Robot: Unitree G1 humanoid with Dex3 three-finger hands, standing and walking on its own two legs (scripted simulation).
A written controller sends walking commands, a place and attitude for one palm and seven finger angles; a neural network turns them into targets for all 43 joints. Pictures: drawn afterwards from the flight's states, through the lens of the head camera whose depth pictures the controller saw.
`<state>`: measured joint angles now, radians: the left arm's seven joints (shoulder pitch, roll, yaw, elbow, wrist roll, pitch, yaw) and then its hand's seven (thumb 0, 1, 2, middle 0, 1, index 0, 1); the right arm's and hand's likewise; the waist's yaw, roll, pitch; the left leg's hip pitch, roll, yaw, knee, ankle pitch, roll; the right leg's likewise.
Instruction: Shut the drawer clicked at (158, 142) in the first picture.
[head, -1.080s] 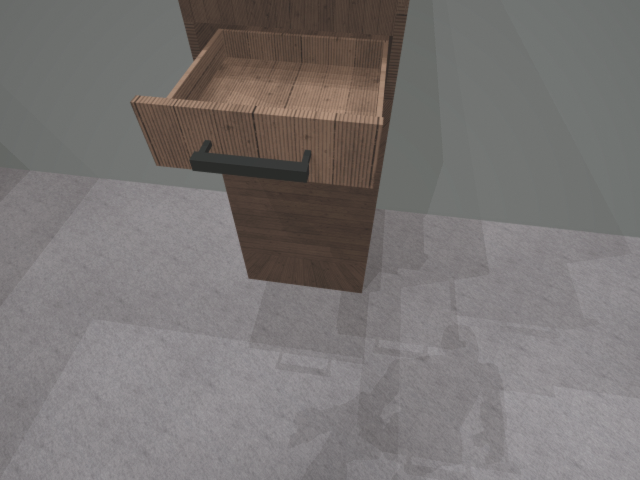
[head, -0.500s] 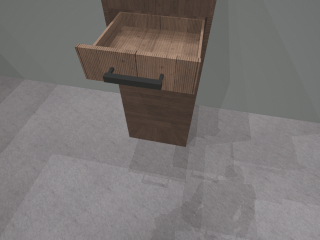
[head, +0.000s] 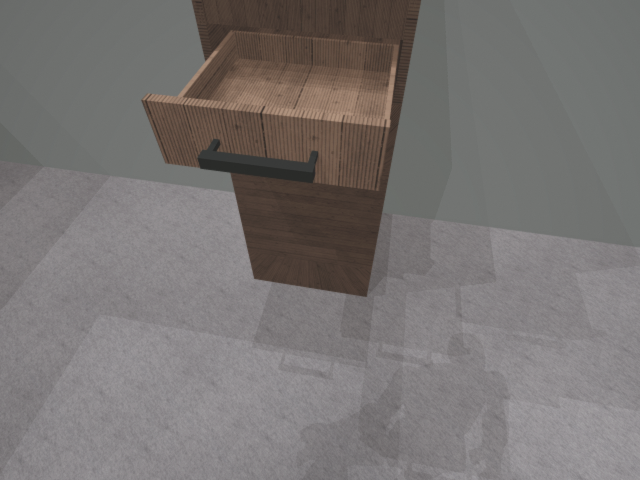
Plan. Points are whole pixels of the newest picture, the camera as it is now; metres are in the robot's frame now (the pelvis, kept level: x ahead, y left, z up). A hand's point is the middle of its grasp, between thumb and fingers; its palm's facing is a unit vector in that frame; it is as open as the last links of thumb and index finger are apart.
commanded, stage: turn to face it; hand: left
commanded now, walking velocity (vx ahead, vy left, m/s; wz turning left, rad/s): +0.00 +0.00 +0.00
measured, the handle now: (260, 158) +0.55 +0.13 +0.09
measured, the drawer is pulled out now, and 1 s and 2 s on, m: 0.29 0.29 0.29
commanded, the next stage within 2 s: take the last steps up to it in 0.24 s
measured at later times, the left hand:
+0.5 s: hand out of the picture +0.04 +0.19 -0.18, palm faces -0.03 -0.98 -0.20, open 7.4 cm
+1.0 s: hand out of the picture +0.04 +0.15 -0.18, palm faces +0.01 -0.99 -0.17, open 7.4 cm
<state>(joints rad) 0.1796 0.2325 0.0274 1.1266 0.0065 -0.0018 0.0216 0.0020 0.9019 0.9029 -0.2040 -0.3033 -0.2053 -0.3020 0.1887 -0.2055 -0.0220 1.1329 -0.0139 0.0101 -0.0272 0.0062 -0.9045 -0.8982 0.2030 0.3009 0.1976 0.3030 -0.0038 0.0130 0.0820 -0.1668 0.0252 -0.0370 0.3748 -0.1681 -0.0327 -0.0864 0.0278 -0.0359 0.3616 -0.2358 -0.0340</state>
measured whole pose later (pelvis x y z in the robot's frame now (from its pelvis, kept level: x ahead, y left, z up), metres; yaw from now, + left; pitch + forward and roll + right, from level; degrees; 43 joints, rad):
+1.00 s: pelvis +0.11 -0.01 -0.01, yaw -5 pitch -1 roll +1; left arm 0.39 0.13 0.05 1.17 0.02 -0.04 0.01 0.00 0.90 0.90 -0.20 -0.30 -0.21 -0.30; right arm 0.11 -0.16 -0.05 1.04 -0.02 -0.02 0.00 0.01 -0.91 -0.90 0.20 0.30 0.19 0.30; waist 0.03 -0.02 0.12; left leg -0.41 0.05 0.08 0.64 -0.26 0.00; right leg 0.01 0.03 -0.02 0.38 -0.37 -0.05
